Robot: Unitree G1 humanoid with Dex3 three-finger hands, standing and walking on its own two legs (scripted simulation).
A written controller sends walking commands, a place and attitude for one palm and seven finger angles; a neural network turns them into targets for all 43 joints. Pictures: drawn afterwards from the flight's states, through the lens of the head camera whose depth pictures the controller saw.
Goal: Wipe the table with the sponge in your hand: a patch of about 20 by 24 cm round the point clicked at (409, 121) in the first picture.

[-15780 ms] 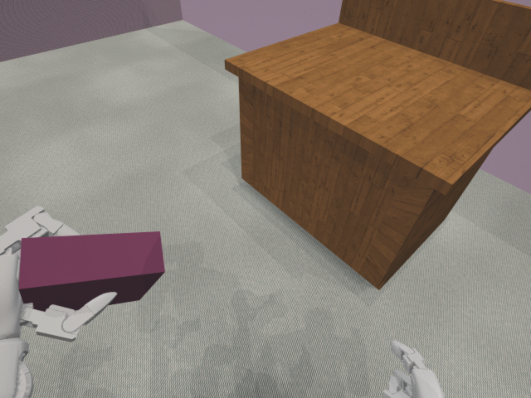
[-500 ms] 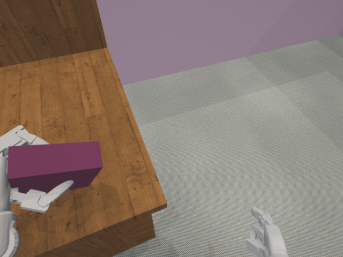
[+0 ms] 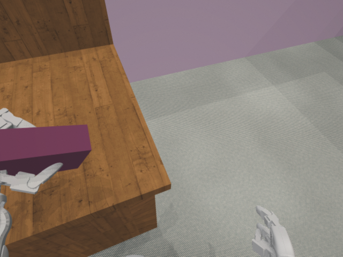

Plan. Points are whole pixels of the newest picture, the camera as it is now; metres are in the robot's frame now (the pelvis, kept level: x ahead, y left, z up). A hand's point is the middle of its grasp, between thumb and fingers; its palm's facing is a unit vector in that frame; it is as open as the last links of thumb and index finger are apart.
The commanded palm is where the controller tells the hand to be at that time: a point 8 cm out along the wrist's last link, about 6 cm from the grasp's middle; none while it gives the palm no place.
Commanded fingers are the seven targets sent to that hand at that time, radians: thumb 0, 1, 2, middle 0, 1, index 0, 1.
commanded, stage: come to a stop and stand still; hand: left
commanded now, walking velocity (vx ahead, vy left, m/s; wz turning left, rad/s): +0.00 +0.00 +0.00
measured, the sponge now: (58, 151) +0.26 +0.25 +0.13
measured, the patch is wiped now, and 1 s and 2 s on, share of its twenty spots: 0.00 0.00 0.00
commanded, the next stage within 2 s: look again from close up in 1.34 s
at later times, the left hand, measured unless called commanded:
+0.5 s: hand out of the picture +0.13 +0.31 +0.16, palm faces +0.44 -0.83 -0.34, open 9.1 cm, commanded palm +0.07 +0.34 +0.18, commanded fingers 0.00 0.10 1.30 -1.20 -1.60 -1.20 -1.60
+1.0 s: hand out of the picture +0.10 +0.40 +0.15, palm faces +0.46 -0.81 -0.36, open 9.1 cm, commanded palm +0.06 +0.40 +0.18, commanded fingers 0.00 0.10 1.30 -1.20 -1.60 -1.20 -1.60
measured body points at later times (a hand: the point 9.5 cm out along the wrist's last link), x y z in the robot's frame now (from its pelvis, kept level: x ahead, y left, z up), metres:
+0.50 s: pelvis -0.07 +0.05 -0.01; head -0.07 +0.09 +0.44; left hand +0.10 +0.35 +0.18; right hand +0.12 -0.16 -0.07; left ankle +0.03 +0.12 -0.73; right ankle +0.01 -0.10 -0.73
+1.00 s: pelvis -0.11 +0.12 -0.01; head -0.09 +0.17 +0.44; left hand +0.07 +0.44 +0.17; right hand +0.06 -0.09 -0.08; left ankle -0.10 +0.24 -0.72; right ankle -0.18 +0.02 -0.74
